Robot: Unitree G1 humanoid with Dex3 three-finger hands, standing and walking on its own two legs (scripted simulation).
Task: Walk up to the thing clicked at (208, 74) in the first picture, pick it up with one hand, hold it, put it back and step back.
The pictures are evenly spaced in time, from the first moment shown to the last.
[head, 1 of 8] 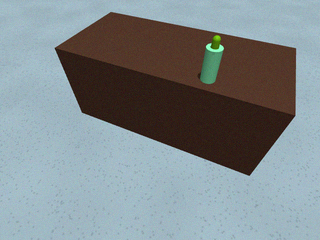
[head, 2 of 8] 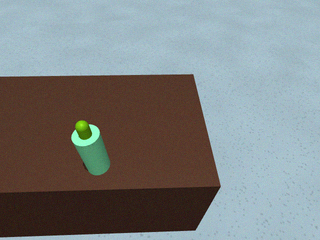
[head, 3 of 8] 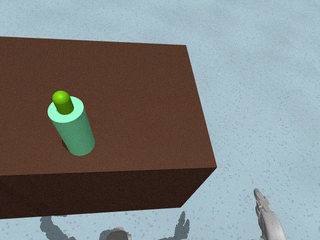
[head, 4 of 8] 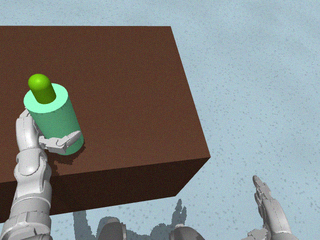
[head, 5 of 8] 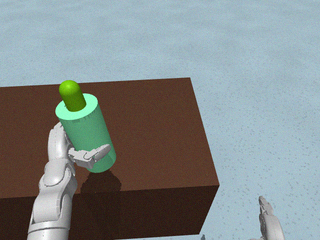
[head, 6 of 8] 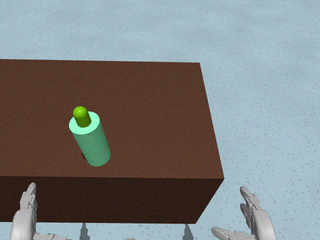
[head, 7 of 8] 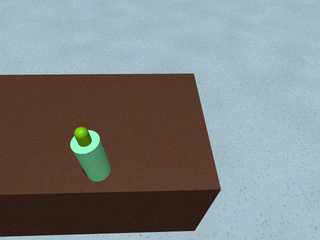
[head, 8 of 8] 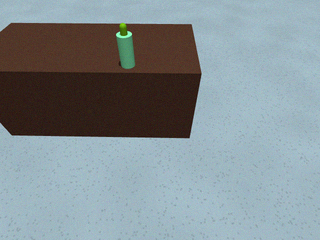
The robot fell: no
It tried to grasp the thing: yes
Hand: left
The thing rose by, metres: 0.22
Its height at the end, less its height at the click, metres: +0.00
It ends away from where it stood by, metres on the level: 0.02
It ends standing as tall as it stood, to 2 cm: yes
